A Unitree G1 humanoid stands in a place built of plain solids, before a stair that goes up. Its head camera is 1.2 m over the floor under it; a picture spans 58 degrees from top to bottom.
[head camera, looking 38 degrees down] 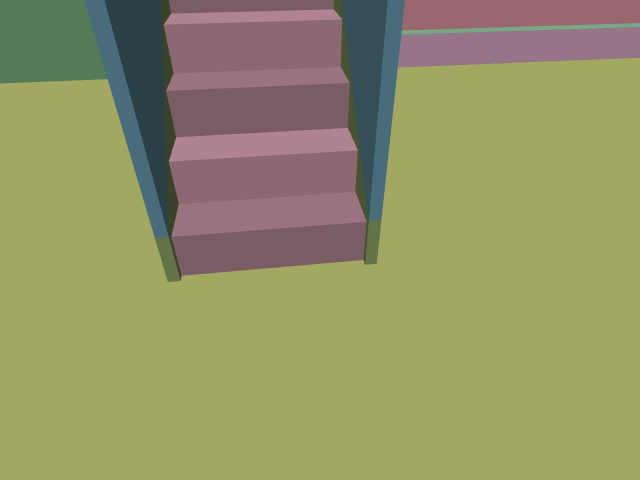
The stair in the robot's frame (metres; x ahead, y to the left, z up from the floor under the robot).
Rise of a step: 0.20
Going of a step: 0.23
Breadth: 0.76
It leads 7 degrees to the left of straight ahead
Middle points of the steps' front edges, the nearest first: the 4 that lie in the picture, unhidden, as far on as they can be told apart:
1.35 0.19 0.20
1.57 0.22 0.40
1.80 0.25 0.60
2.03 0.28 0.80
